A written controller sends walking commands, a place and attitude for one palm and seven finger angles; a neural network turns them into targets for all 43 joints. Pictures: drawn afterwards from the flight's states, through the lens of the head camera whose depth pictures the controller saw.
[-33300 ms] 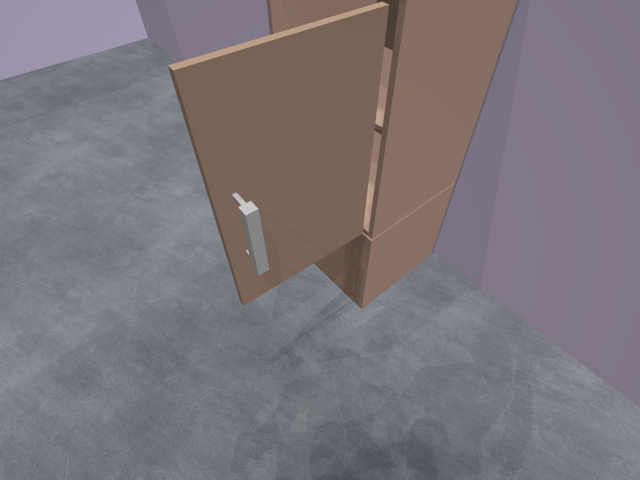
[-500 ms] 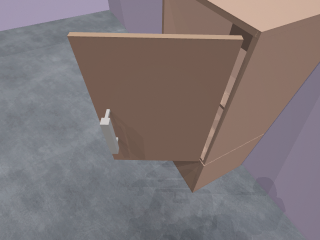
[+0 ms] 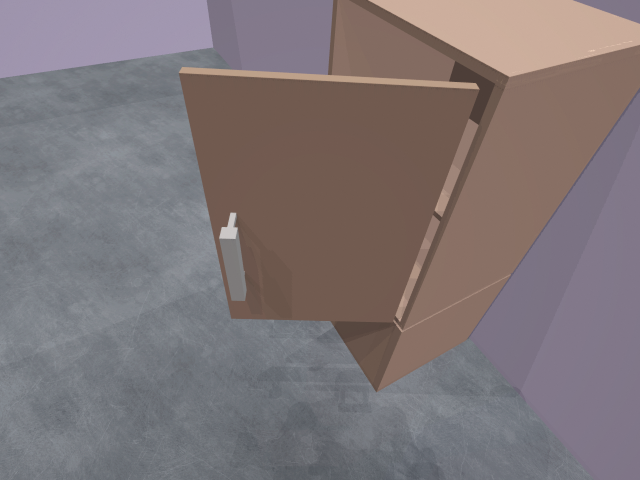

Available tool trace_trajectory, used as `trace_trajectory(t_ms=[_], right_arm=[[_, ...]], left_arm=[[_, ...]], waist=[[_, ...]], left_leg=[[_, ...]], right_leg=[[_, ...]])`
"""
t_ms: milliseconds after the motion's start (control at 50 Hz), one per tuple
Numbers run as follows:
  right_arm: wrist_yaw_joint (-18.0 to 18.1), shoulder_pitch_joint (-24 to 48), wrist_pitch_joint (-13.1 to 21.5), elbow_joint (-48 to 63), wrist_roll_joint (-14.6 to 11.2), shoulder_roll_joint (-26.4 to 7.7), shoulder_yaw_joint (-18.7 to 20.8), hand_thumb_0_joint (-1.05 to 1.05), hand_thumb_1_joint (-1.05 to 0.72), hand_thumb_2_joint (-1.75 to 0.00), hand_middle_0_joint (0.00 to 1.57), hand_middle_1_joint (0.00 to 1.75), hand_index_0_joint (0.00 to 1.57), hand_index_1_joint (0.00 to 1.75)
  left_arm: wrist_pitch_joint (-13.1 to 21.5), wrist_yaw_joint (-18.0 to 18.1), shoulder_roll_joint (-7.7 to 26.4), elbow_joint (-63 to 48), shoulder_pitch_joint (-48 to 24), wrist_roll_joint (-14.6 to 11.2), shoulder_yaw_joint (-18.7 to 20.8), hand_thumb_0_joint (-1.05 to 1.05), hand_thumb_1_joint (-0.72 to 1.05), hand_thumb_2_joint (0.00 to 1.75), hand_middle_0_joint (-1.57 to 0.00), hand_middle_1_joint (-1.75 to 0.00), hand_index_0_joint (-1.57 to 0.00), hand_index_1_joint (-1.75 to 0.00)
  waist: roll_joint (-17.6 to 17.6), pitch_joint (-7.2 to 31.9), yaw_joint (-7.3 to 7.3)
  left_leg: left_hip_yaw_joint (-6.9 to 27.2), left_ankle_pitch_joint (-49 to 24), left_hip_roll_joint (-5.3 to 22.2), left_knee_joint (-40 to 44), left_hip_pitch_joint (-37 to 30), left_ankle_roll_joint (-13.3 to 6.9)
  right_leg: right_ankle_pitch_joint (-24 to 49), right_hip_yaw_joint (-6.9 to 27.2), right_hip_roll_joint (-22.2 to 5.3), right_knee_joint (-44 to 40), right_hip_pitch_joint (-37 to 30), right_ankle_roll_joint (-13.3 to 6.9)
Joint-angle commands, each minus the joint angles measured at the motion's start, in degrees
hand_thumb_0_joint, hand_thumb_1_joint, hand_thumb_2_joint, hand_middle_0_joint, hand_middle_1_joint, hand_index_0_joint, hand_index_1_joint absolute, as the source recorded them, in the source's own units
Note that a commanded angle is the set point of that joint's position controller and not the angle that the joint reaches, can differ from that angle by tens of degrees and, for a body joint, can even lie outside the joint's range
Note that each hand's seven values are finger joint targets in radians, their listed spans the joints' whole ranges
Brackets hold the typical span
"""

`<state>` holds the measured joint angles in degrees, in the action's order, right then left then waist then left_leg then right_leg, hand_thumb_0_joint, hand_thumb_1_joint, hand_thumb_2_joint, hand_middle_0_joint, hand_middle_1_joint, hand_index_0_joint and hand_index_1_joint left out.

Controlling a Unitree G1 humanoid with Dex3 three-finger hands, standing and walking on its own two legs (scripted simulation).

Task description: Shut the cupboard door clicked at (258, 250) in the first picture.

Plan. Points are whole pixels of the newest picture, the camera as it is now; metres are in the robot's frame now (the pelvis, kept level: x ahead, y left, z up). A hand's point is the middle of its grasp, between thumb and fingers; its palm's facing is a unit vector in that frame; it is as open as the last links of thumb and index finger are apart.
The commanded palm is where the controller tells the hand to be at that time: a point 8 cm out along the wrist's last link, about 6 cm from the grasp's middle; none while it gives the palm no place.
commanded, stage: come to a stop and stand still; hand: left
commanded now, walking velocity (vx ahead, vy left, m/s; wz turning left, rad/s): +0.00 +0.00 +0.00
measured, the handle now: (236, 257) +0.50 +0.18 -0.08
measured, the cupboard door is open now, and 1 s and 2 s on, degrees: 61 61 61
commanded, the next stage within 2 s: look again from close up in 0.58 s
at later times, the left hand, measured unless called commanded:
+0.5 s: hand out of the picture -0.02 +0.24 -0.17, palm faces -0.01 -0.97 -0.24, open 7.4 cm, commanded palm none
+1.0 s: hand out of the picture +0.01 +0.22 -0.17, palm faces -0.03 -0.97 -0.24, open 7.4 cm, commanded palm none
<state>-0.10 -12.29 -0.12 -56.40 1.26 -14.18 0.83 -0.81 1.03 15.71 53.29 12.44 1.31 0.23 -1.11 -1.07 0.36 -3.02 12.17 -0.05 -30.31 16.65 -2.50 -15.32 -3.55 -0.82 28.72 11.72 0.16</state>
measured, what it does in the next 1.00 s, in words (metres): stands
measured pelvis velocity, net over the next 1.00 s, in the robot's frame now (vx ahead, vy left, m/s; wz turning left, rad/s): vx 0.00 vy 0.02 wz -0.01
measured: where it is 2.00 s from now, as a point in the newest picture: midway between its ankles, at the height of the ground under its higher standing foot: outside the picture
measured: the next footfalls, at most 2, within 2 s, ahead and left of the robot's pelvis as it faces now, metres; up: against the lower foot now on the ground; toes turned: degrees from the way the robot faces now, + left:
none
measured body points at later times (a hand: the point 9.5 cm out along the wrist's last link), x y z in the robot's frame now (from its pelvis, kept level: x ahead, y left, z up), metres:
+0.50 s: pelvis -0.01 +0.03 +0.01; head -0.01 +0.05 +0.46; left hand -0.02 +0.29 -0.15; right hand +0.04 -0.24 -0.13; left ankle +0.05 +0.09 -0.73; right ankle +0.00 -0.12 -0.73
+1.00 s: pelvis +0.00 +0.02 +0.01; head +0.01 +0.04 +0.46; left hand +0.01 +0.28 -0.15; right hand +0.04 -0.24 -0.14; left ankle +0.05 +0.09 -0.73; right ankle +0.00 -0.12 -0.73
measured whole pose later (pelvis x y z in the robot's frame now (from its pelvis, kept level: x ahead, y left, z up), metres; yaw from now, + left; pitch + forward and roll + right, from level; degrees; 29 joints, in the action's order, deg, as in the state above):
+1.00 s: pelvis +0.00 +0.02 +0.01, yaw -1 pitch -2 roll +0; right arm -0.1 -10.3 0.5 -65.3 0.1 -13.0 0.7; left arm 0.1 1.5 13.9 62.9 15.1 1.5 -0.6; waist -1.3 -1.8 -0.4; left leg -4.7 7.7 -2.4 -21.2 12.3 -4.2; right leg -11.5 -2.0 -2.9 21.9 8.8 2.3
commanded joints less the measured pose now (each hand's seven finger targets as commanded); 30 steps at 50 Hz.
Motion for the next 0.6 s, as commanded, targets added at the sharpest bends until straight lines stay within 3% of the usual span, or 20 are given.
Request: trace_trajectory(t_ms=[0,140,260,580], right_arm=[[0.5,2.3,1.7,3.4,0.0,-10.1,2.0,0.0,-0.9,-0.9,0.2,0.3,0.2,0.3],[0.4,2.2,1.7,0.7,-0.3,-10.9,2.0,0.0,-0.9,-0.9,0.2,0.3,0.2,0.3],[0.4,2.5,1.7,-1.4,-0.6,-11.2,2.1,0.0,-0.9,-0.9,0.2,0.3,0.2,0.3],[0.5,2.5,1.5,-4.4,-0.9,-9.8,2.3,0.0,-0.9,-0.9,0.2,0.3,0.2,0.3]], left_arm=[[1.5,0.4,8.3,-1.9,1.0,0.0,1.8,0.0,0.9,0.9,-0.2,-0.3,-0.2,-0.3],[1.7,0.4,8.6,1.3,2.6,0.0,1.3,0.0,0.9,0.9,-0.2,-0.3,-0.2,-0.3],[1.5,0.5,8.2,4.0,4.5,0.1,1.0,0.0,0.9,0.9,-0.2,-0.3,-0.2,-0.3],[1.6,0.9,6.7,7.4,7.0,0.4,0.7,0.0,0.9,0.9,-0.2,-0.3,-0.2,-0.3]], waist=[[2.4,0.6,-0.64],[1.7,0.0,-0.55],[3.2,-0.7,-0.75],[2.2,-1.5,-0.88]], left_leg=[[10.2,9.0,6.4,11.6,0.8,-1.1],[10.6,10.0,6.9,13.7,-0.4,-0.8],[11.6,12.5,7.4,16.4,-0.6,-0.7],[11.2,10.7,7.3,17.9,-2.8,-0.2]], right_leg=[[-3.4,6.0,-4.6,-6.7,0.7,-2.4],[-2.5,6.2,-5.2,-7.9,1.2,-2.0],[-1.8,5.6,-5.2,-7.8,0.9,-1.5],[0.1,5.3,-5.6,-8.6,0.7,-1.0]])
